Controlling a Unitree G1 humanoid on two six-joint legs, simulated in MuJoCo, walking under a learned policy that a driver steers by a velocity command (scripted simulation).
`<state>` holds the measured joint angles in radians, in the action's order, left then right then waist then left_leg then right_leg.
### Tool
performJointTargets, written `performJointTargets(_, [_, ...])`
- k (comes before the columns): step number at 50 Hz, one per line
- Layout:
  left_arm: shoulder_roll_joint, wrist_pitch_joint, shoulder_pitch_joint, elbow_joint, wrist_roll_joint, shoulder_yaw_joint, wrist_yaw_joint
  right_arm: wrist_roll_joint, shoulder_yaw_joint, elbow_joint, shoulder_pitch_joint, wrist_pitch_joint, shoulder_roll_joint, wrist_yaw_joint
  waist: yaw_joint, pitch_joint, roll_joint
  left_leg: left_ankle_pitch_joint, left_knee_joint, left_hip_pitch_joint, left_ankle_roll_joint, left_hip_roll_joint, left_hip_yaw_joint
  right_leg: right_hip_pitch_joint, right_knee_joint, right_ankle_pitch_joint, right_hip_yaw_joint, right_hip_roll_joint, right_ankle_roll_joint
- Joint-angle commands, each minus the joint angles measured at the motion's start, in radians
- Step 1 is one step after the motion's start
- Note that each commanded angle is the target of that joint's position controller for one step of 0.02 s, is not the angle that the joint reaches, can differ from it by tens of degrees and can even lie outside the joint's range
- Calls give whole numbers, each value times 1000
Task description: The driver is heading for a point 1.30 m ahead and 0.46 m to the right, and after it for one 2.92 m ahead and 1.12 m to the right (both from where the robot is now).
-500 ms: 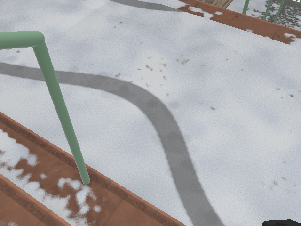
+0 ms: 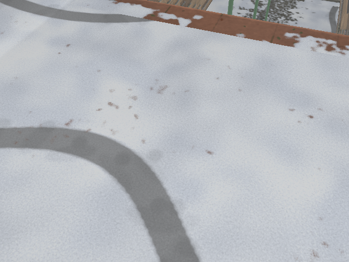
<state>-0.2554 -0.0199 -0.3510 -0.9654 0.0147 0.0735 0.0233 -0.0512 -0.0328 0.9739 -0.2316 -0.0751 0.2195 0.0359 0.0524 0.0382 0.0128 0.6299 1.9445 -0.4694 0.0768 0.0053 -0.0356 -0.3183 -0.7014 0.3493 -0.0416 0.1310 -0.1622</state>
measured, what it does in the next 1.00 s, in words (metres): goes down, turning right: left foot 0.17 m lower, then right foot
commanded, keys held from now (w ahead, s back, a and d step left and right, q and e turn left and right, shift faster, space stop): w+e+shift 0.76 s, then w+shift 0.24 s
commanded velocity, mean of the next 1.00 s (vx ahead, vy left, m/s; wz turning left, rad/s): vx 1.00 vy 0.00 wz -0.85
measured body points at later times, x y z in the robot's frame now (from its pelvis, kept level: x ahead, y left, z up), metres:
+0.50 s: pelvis +0.46 +0.01 -0.16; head +0.48 +0.01 +0.29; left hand +0.65 +0.23 -0.29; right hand +0.39 -0.26 -0.29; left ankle +0.48 +0.11 -0.88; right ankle +0.32 -0.04 -0.69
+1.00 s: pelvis +0.84 -0.21 -0.15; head +0.87 -0.21 +0.30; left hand +1.04 -0.03 -0.29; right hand +0.78 -0.50 -0.23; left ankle +1.09 -0.19 -0.82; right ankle +0.74 -0.16 -0.88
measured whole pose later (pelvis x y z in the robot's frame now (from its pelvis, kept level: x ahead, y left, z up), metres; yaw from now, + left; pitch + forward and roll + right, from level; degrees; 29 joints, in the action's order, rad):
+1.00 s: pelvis +0.84 -0.21 -0.15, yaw -50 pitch +1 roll -2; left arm -0.27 -0.08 -0.41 -0.90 0.01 0.04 0.00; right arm -0.05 0.00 0.68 -0.13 -0.06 0.22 -0.03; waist 0.02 0.03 0.00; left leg 0.15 0.91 -0.73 -0.03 -0.18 0.06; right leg -0.02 -0.34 0.33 0.02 0.18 -0.15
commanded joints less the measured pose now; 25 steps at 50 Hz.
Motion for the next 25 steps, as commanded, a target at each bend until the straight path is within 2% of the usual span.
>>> performJointTargets(1, [-157, -15, -180, 1, 18, 20, -28, -31, -12, -138, 135, -23, 124, -11, -14, 31, 64, -80, -228, -698, -46, -84, 168, 369, 276, -15, 805, -437, -286])
performJointTargets(2, [-147, -43, -156, 11, 13, 11, -27, -30, -9, -144, 164, -6, 110, -13, -54, 103, 80, -231, -450, -628, -75, -117, 168, 181, 279, -9, 753, -376, -256])
performJointTargets(3, [-113, -59, -59, 48, -7, -6, -39, -14, -1, -192, 262, 11, 112, -24, -83, 176, 97, -409, -824, -337, -129, -108, 120, -166, 402, 7, 576, -235, -202])
performJointTargets(4, [-144, -65, -41, 61, -11, -1, -49, -26, -3, -197, 308, 17, 109, -33, -62, 165, 7, -497, -966, -148, -150, -89, 65, -268, 426, -118, 539, -196, -195])
performJointTargets(5, [-186, -62, -55, 56, -9, 15, -45, -38, 6, -170, 256, 23, 85, -51, -62, 113, -31, -593, -970, 5, -139, -75, 39, -283, 390, -322, 486, -182, -175])
performJointTargets(6, [-193, -67, -60, 59, 1, 20, -31, -18, -1, -112, 146, 22, 85, -63, -65, 37, -56, -748, -884, 81, -112, -58, 17, -228, 320, -486, 462, -193, -155])
performJointTargets(7, [-118, -76, -114, 35, -5, 11, -30, 7, -17, -136, 210, 2, 111, -61, -21, 52, -9, -987, -1049, -122, -81, -102, 101, -43, 177, -335, 456, -137, -134])
performJointTargets(8, [-80, -84, -132, 27, -4, 1, -28, 1, -9, -174, 279, -9, 99, -65, 19, 57, 39, -1074, -1237, -117, -74, -79, 75, -17, 154, -177, 418, -87, -107])
performJointTargets(10, [-90, -76, -156, 31, -7, 1, -16, -4, 1, -213, 361, -17, 51, -73, 89, 37, -18, -1054, -1350, -40, -67, -18, 61, 35, 100, -192, 462, -86, -95])
performJointTargets(11, [-105, -68, -182, 20, -1, 5, -15, 7, 2, -239, 379, -13, 50, -69, 100, 32, -66, -982, -1390, -22, -66, 2, 61, 71, 59, -219, 474, -80, -92])
performJointTargets(12, [-98, -64, -187, 13, 8, 2, -18, 28, 1, -250, 374, -13, 50, -62, 104, 53, -96, -937, -1448, 5, -74, 10, 65, 101, 29, -243, 477, -83, -77])
performJointTargets(13, [-99, -58, -201, 5, 20, 0, -26, 40, -6, -266, 358, -25, 66, -55, 102, 69, -98, -924, -1493, 49, -82, 8, 87, 110, -26, -246, 500, -72, -59])
performJointTargets(14, [-109, -54, -173, 12, 30, 2, -32, 46, -12, -261, 298, -36, 82, -48, 65, 62, -67, -947, -1573, 106, -88, -2, 101, 142, -111, -257, 495, -59, -46])
performJointTargets(15, [-116, -52, -147, 11, 40, 0, -34, 45, -28, -232, 170, -46, 111, -38, -2, 14, -37, -1000, -1636, 215, -82, -13, 105, 181, -260, -346, 487, -31, -41])
performJointTargets(16, [-133, -46, -117, 6, 41, 1, -39, 50, -43, -187, 8, -45, 129, -28, -96, -61, -29, -1078, -1708, 368, -80, -47, 124, 184, -468, -414, 469, -16, -48])
performJointTargets(17, [-162, -41, -29, 26, 18, 15, -37, 45, -69, -125, -194, -41, 182, -25, -215, -129, -13, -1109, -1719, 621, -76, -98, 168, 41, -716, -402, 408, 6, -27])
performJointTargets(18, [-57, -52, 50, 52, 4, -2, -37, 22, -86, -60, -340, -29, 227, -16, -251, -114, 39, -1135, -1572, 837, -50, -179, 198, -269, -1036, 261, 322, 75, -15])
performJointTargets(19, [-11, -58, -45, 96, -41, -18, -60, -19, -74, -78, -385, -26, 228, -29, -191, -221, 153, -1468, -1182, 1088, -72, -332, 228, -521, -1238, 395, 277, 12, -12])
performJointTargets(20, [-30, -52, -164, 101, -64, -23, -87, -21, -72, -95, -352, -24, 196, -45, -142, -374, 269, -1402, -1139, 1200, 7, -450, 398, -683, -1341, 339, 181, -51, 10])
performJointTargets(21, [-58, -34, -75, 129, -24, -34, -81, -13, -91, -114, -284, -29, 222, -39, -163, -401, 296, -479, -1400, 1105, 156, -526, 638, -816, -1274, 201, 131, -112, 4])
performJointTargets(22, [-93, -16, 62, 134, 22, -24, -56, -21, -65, -131, -211, -40, 104, -37, -162, -225, 98, -61, -1596, 805, 150, -454, 679, -765, -1213, 92, 119, -162, 10])
performJointTargets(23, [-125, -16, 216, 176, 43, 1, -25, -16, -36, -104, -181, -60, 44, -36, -147, -48, 6, -193, -1610, 623, 82, -403, 579, -763, -1056, -17, 134, -192, 7])
performJointTargets(24, [-88, -9, 239, 203, 55, -7, 6, -4, -30, -57, -213, -71, 41, -31, -108, 26, 5, -532, -1567, 488, 48, -406, 510, -721, -988, -55, 150, -230, 20])
performJointTargets(25, [-12, 5, 310, 256, 33, -27, 35, 30, -19, -6, -211, -72, 9, -26, -47, 82, -16, -639, -1640, 270, 2, -311, 310, -561, -763, -77, 143, -248, 54])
